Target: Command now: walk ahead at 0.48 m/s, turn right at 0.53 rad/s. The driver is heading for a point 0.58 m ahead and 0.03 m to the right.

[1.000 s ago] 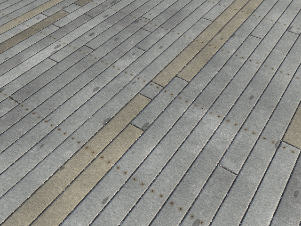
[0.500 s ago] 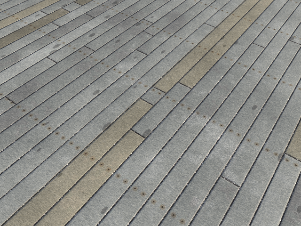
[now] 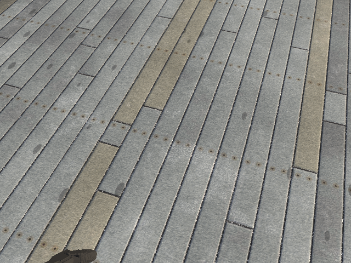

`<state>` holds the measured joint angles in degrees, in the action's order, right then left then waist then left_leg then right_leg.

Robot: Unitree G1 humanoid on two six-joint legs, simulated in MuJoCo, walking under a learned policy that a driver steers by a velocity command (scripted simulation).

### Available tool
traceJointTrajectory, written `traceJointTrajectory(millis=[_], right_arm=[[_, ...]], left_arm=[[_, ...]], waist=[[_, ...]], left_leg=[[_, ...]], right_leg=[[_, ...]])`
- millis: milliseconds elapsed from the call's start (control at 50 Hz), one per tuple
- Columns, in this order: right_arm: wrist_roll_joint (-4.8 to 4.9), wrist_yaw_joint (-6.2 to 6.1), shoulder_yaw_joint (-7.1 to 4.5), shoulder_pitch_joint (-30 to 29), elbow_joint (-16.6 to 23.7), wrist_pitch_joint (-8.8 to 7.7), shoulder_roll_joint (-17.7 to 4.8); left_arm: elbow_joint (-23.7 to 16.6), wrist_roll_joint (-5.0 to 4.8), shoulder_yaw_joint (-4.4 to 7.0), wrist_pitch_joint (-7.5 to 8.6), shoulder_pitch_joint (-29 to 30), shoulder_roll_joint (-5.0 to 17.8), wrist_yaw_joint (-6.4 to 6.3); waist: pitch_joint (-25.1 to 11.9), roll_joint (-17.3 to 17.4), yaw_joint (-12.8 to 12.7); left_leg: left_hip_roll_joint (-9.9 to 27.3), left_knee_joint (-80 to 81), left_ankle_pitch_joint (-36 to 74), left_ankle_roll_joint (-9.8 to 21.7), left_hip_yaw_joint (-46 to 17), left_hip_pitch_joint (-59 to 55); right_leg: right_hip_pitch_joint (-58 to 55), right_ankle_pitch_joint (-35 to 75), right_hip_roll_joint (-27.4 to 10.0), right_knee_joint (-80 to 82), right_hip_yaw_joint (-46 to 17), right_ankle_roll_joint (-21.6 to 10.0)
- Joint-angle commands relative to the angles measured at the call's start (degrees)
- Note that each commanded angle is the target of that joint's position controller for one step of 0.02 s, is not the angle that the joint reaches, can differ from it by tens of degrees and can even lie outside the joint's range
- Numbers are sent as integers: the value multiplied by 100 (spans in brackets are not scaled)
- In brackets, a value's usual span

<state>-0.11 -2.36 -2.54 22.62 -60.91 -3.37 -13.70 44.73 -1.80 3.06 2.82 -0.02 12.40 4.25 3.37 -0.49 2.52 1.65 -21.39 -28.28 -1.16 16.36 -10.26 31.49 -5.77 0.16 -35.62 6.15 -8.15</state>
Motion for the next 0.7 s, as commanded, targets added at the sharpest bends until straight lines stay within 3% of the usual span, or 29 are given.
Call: traceJointTrajectory(millis=[20, 40, 60, 80, 100, 120, 140, 180, 240, 300, 340, 400, 460, 480, 500, 520, 540, 560, 580, 600, 620, 640, 700], right_arm=[[-19, -6, -186, -397, 612, -54, -1113], [-10, 138, 60, 104, 938, -267, -214], [186, 249, -36, -631, 1153, -573, -705], [368, 282, -96, -1063, 1365, -680, -910], [307, 239, -100, -1075, 1353, -702, -881], [183, 187, -169, -991, 1270, -632, -920], [121, 187, -194, -785, 1277, -536, -930], [-9, 180, -214, -783, 1378, -390, -860], [-103, 138, -144, -1441, 1629, -305, -674], [-63, 178, -53, -2049, 1769, -341, -488], [12, 226, -35, -2388, 1868, -372, -506], [53, 311, -61, -2724, 2035, -424, -693], [56, 385, -111, -2546, 2073, -490, -859], [55, 384, -159, -2187, 1991, -508, -950], [39, 361, -261, -1459, 1779, -519, -1132], [-41, 332, -343, -455, 1618, -519, -1425], [-76, 354, -486, 218, 1402, -444, -1840], [54, 407, -350, 254, 1353, -414, -1321], [74, 395, -248, -255, 1459, -389, -1011], [15, 388, -192, -761, 1591, -350, -903], [-22, 408, -138, -1058, 1621, -335, -769], [-71, 419, -95, -1152, 1607, -350, -687], [-99, 399, -73, -1210, 1433, -370, -697]], left_arm=[[170, -4, 625, -91, -2309, 1521, -177], [-8, 32, 664, -56, -2030, 1936, -223], [40, 121, 510, 10, -2204, 1455, -234], [40, 153, 430, 109, -1958, 1155, -246], [-37, 108, 364, 198, -1487, 964, -203], [-121, 103, 294, 237, -1125, 778, -189], [-206, 161, 279, 254, -945, 808, -210], [-209, 94, 281, 255, -963, 881, -269], [-133, 117, 320, 254, -1307, 1080, -412], [-8, 81, 298, 216, -1671, 1048, -456], [100, 78, 290, 217, -1906, 1076, -442], [228, 68, 275, 189, -2143, 1065, -442], [278, 100, 301, 107, -2205, 1163, -493], [252, 102, 304, 83, -2099, 1195, -502], [210, 128, 262, 65, -2004, 1111, -497], [70, 195, 161, 66, -1927, 908, -487], [66, 85, 36, 168, -2726, 453, -451], [116, 15, 59, 239, -2637, 771, -442], [26, -68, 156, 264, -2108, 1138, -436], [-43, -13, 146, 264, -1778, 1118, -460], [-67, 103, 170, 243, -1617, 1063, -484], [-53, 156, 198, 193, -1714, 998, -501], [9, 163, 120, 63, -1955, 611, -548]], waist=[[-1338, 60, -1480], [-1934, -1377, -693], [-2207, -711, -1052], [-1402, -507, -943], [-820, 207, -568], [-593, 417, -342], [-534, 196, -131], [-394, 166, -8], [-234, -19, -205], [-236, -229, -540], [-191, -366, -733], [-112, -420, -829], [-162, -566, -625], [-325, -616, -395], [-807, -515, -27], [-1674, -142, 389], [-2422, 1444, 196], [-2295, 1473, 301], [-1282, 924, 274], [-808, 398, 96], [-488, 189, -66], [-491, 304, -243], [-635, 546, -447]], left_leg=[[942, -3985, 5318, 317, -273, 2243], [-461, -6279, -169, -2, -1001, 4750], [-332, -6675, -230, 224, -2321, 5366], [-18, -6326, 261, 416, -2331, 5709], [252, -5691, 664, 436, -2289, 5430], [443, -5177, 876, 389, -2241, 5017], [546, -4970, 950, 293, -2291, 4577], [628, -4350, 1031, 46, -2168, 4309], [573, -3134, 2035, -218, -1893, 4421], [333, -1652, 3395, -186, -1751, 4039], [214, -1213, 3810, -141, -1711, 3916], [186, -826, 3425, 52, -1815, 4283], [90, -602, 2623, 329, -1792, 4192], [-38, -463, 2466, 456, -1666, 3708], [-89, -364, 2640, 648, -1607, 2697], [699, -591, 2758, 1041, -2428, 1095], [1896, -223, 1605, 1938, -4885, -1035], [2070, 441, 596, 1927, -5939, -1154], [1939, 473, 920, 1656, -5113, -342], [1730, 480, 2161, 1512, -4279, 537], [1495, 522, 3523, 1456, -3663, 1229], [1320, 540, 4516, 1388, -3197, 1594], [1015, 636, 6148, 1400, -2346, 2086]], right_leg=[[-3807, -541, -207, 484, -1140, -651], [-5511, -1374, -1835, 1272, -4837, -1916], [-5527, -1678, -1908, 2050, -5449, -1789], [-4884, -1400, -1749, 2131, -4536, -1461], [-3863, -681, -1463, 2189, -3784, -1225], [-3137, -146, -1193, 2254, -3182, -1005], [-2564, 271, -1100, 2336, -2966, -1037], [-1939, 697, -935, 2454, -2584, -1015], [-1568, 1133, -699, 2554, -1975, -889], [-1551, 694, -409, 2455, -1564, -533], [-1708, 276, -542, 2455, -1691, -466], [-2514, 318, -894, 2104, -2016, -442], [-3200, 1108, -1221, 1693, -2283, -314], [-3264, 1922, -1150, 1343, -2210, -230], [-3154, 2664, -852, 530, -1971, -102], [-2331, 1941, -507, -947, -1677, 87], [-85, -811, 433, -3041, -1153, 565], [839, -2681, 386, -3683, -1612, 536], [1235, -2337, 105, -3984, -1611, 524], [1027, -1903, -170, -3848, -1345, 572], [790, -1701, -327, -3496, -1199, 650], [424, -1600, -479, -3195, -1167, 701], [-185, -1250, -463, -2292, -956, 908]])
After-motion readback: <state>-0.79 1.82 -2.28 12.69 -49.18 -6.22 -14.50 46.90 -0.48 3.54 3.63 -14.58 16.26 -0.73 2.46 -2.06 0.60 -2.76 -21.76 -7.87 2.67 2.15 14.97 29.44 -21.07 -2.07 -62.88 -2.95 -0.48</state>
